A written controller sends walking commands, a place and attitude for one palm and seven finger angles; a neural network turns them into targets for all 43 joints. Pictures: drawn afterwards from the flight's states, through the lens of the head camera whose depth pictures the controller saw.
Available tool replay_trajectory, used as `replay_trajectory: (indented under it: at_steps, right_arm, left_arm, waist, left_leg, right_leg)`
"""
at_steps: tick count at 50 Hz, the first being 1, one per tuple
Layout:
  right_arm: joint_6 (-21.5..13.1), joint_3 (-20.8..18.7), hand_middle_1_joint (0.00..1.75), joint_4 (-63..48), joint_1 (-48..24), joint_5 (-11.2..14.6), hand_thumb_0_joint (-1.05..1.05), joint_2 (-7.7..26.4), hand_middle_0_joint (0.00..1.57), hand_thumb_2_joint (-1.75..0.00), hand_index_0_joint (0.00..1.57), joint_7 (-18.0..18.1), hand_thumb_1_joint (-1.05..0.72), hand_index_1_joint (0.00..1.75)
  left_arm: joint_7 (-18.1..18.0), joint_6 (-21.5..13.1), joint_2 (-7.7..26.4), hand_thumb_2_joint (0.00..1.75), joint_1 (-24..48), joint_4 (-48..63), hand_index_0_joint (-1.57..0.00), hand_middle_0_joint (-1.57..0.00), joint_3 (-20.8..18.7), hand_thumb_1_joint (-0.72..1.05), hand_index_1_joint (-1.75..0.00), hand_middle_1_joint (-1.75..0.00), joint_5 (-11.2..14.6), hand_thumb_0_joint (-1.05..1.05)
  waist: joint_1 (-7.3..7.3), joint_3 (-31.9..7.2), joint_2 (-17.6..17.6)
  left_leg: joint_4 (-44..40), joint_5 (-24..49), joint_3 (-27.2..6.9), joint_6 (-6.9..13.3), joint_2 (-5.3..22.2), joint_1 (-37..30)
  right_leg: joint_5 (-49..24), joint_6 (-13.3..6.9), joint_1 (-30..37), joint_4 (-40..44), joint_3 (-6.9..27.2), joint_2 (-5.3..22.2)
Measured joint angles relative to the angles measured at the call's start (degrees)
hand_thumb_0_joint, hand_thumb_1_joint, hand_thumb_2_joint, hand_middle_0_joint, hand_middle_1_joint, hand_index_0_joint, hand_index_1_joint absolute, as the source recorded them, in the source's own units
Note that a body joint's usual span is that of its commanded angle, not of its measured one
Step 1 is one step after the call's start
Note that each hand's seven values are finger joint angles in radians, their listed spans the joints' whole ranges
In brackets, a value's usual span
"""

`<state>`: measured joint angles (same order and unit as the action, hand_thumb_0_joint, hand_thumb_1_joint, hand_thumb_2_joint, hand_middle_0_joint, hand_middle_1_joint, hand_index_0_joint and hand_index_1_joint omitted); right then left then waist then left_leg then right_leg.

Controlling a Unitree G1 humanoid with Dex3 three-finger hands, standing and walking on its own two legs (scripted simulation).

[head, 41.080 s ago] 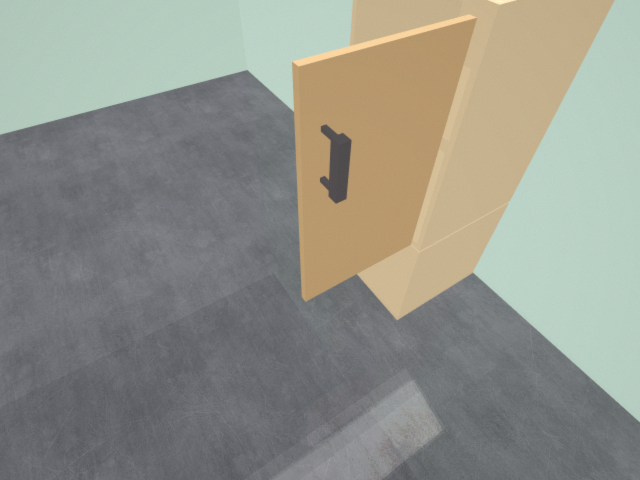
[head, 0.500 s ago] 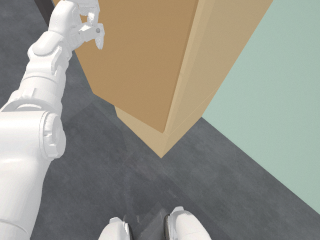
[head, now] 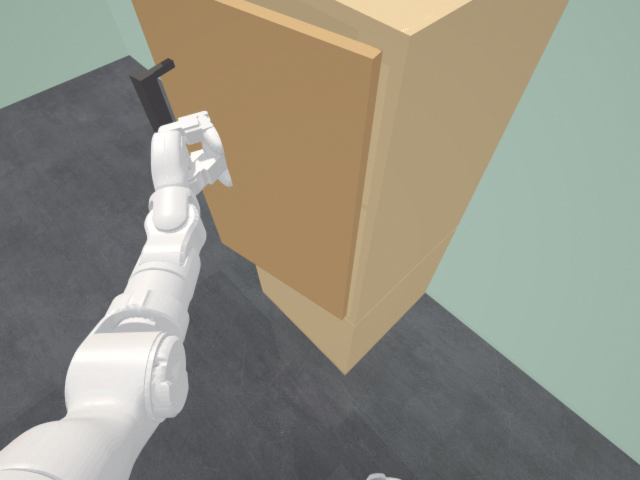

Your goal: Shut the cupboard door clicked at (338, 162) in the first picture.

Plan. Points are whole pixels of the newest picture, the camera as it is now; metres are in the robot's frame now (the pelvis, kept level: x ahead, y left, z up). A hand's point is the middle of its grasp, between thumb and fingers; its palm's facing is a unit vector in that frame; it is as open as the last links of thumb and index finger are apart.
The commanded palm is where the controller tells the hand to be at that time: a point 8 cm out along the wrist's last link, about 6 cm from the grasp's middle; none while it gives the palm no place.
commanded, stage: pull the fist back off the door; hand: left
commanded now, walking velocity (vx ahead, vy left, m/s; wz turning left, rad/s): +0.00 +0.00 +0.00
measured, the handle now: (168, 105) +0.62 +0.18 +0.11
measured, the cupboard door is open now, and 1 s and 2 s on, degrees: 11 11 11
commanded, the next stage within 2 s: draw the hand back to the body in 0.34 s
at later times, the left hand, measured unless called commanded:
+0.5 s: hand (229, 188) +0.44 +0.08 +0.12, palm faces +0.08 -1.00 -0.01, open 3.1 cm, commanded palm +0.40 +0.13 +0.12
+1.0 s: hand (119, 272) +0.31 +0.17 +0.15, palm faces +0.09 -1.00 -0.03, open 3.1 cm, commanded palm +0.27 +0.22 +0.16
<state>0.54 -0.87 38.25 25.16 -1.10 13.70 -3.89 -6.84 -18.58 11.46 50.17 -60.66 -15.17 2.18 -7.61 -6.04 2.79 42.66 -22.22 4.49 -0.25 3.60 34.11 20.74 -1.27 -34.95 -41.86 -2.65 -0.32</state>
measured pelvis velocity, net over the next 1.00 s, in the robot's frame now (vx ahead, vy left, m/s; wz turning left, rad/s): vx -0.02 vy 0.01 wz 0.02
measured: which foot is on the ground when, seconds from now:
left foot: down 0.00-1.00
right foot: down 0.00-1.00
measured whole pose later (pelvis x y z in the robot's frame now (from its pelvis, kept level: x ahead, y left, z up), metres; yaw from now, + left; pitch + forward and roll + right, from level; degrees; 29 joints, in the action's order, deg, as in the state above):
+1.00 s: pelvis -0.02 +0.01 +0.02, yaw +1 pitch +0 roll +0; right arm -2.6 0.7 34.6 11.6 3.5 15.0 2.7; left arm 1.5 -3.2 10.3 11.0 -12.9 -6.3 9.7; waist 0.4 -2.8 2.4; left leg 32.6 -17.3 4.2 0.7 1.5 15.6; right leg 16.5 -0.3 -16.3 -32.4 -3.0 1.2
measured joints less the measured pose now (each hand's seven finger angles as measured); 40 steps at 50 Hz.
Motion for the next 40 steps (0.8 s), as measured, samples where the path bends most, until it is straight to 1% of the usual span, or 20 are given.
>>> replay_trajectory:
  at_steps: [3,6,11,14,17,20,24,27,29,32,36,40]
  right_arm:
    - [0.06,-0.45,0.3,-0.18,-1.62,0.66,0.0,0.72,0.2,-0.9,0.2,0.49,-0.91,0.3]
    - [-0.53,-0.82,0.3,-0.21,-3.61,0.95,0.0,1.37,0.2,-0.9,0.2,1.13,-0.91,0.3]
    - [-1.62,-1.02,0.3,-0.32,-6.83,1.27,0.0,1.72,0.2,-0.9,0.2,2.02,-0.91,0.3]
    - [-1.83,-0.56,0.3,-0.4,-8.27,1.42,0.0,1.45,0.2,-0.9,0.2,2.36,-0.91,0.3]
    - [-1.94,0.21,0.3,-0.52,-9.04,1.45,0.0,0.8,0.2,-0.9,0.2,2.65,-0.91,0.3]
    - [-2.15,1.07,0.3,-0.41,-9.22,1.31,0.0,0.08,0.2,-0.9,0.2,2.86,-0.91,0.3]
    - [-2.45,1.68,0.3,0.05,-8.17,0.98,0.0,-0.62,0.2,-0.9,0.2,2.82,-0.91,0.3]
    - [-2.23,1.59,0.3,0.47,-6.49,0.92,0.0,-0.65,0.2,-0.9,0.2,2.62,-0.91,0.3]
    - [-1.72,1.37,0.3,0.46,-5.12,1.11,0.01,-0.44,0.2,-0.9,0.2,2.53,-0.91,0.3]
    - [-0.97,0.92,0.3,0.21,-3.21,1.64,0.01,-0.03,0.2,-0.9,0.2,2.61,-0.91,0.3]
    - [-0.69,0.42,0.3,-0.14,-2.2,2.6,0.01,0.38,0.2,-0.9,0.2,3.16,-0.91,0.3]
    - [-1.22,0.29,0.3,-0.45,-3.84,3.49,0.01,0.69,0.2,-0.9,0.2,4.4,-0.91,0.3]
  left_arm:
    - [0.42,0.78,-1.4,0.9,-2.59,2.01,-1.3,-1.3,2.45,0.9,-1.5,-1.5,1.43,0.02]
    - [0.2,0.33,-3.24,0.9,-4.83,4.44,-1.3,-1.3,4.5,0.9,-1.5,-1.5,2.23,0.02]
    - [-0.96,-0.71,-5.35,0.9,-6.9,7.63,-1.3,-1.3,7.81,0.9,-1.5,-1.5,1.73,0.02]
    - [-1.62,-0.3,-6.04,0.9,-6.93,7.61,-1.3,-1.3,8.6,0.9,-1.5,-1.5,1.49,0.02]
    - [-2.31,0.47,-6.23,0.9,-5.97,6.18,-1.3,-1.3,8.49,0.9,-1.5,-1.5,1.39,0.02]
    - [-2.84,0.55,-5.65,0.9,-3.86,3.45,-1.3,-1.3,7.62,0.9,-1.5,-1.5,1.28,0.02]
    - [-2.66,-0.56,-4.23,0.9,-1.63,0.99,-1.3,-1.3,6.17,0.9,-1.5,-1.5,1.35,0.02]
    - [-1.52,-1.25,-3.51,0.9,-2.28,1.69,-1.3,-1.3,4.95,0.9,-1.5,-1.5,1.38,0.02]
    - [-0.46,-1.0,-3.23,0.9,-5.02,4.54,-1.3,-1.3,4.12,0.9,-1.5,-1.5,1.85,0.02]
    - [1.19,0.36,-3.13,0.9,-11.42,11.28,-1.3,-1.3,3.52,0.9,-1.5,-1.5,2.99,0.02]
    - [2.95,3.13,-3.21,0.9,-20.94,21.97,-1.3,-1.3,4.3,0.9,-1.5,-1.5,4.76,0.02]
    - [4.45,6.37,-2.71,0.9,-27.92,31.15,-1.3,-1.3,5.86,0.9,-1.5,-1.5,5.9,0.02]
  waist:
    - [1.1,0.56,-0.31]
    - [1.98,1.24,-0.74]
    - [2.65,1.86,-1.29]
    - [2.65,1.94,-1.36]
    - [2.39,2.07,-1.42]
    - [1.87,2.31,-1.44]
    - [1.31,2.25,-1.41]
    - [1.4,1.93,-1.12]
    - [1.68,1.65,-0.8]
    - [2.36,1.44,-0.39]
    - [3.46,1.75,-0.21]
    - [4.7,2.49,-0.41]
  left_leg:
    - [-0.42,0.45,-0.59,-0.04,-0.22,-1.2]
    - [-0.38,0.8,-1.04,-0.02,-0.48,-1.76]
    - [0.12,1.16,-1.32,0.07,-0.91,-2.01]
    - [0.11,1.4,-1.21,0.17,-1.11,-2.36]
    - [-0.11,1.77,-1.11,0.24,-1.28,-2.67]
    - [-0.1,2.09,-1.09,0.29,-1.39,-2.45]
    - [0.15,2.33,-0.88,0.34,-1.38,-1.47]
    - [0.13,2.3,-0.41,0.4,-1.27,-1.23]
    - [-0.45,2.29,0.18,0.45,-1.13,-1.97]
    - [-1.97,2.41,1.02,0.53,-0.94,-4.29]
    - [-4.32,2.84,1.36,0.54,-0.82,-8.24]
    - [-6.2,3.44,0.88,0.54,-0.93,-11.71]
  right_leg:
    - [-0.25,-0.06,1.53,0.53,-0.58,0.2]
    - [-0.43,-0.08,2.32,0.51,-1.03,0.46]
    - [-0.5,-0.03,2.6,-0.29,-1.28,0.93]
    - [-0.62,0.05,2.81,-0.55,-1.16,1.13]
    - [-0.85,0.1,2.99,-0.59,-1.05,1.29]
    - [-1.09,0.13,2.72,-0.73,-1.03,1.4]
    - [-1.36,0.12,1.6,-1.09,-0.8,1.41]
    - [-1.49,0.15,1.1,-1.14,-0.32,1.28]
    - [-1.65,0.2,1.52,-0.7,0.26,1.09]
    - [-2.0,0.32,3.38,0.62,1.08,0.78]
    - [-2.6,0.42,7.26,3.07,1.37,0.5]
    - [-3.24,0.46,11.18,5.44,0.86,0.49]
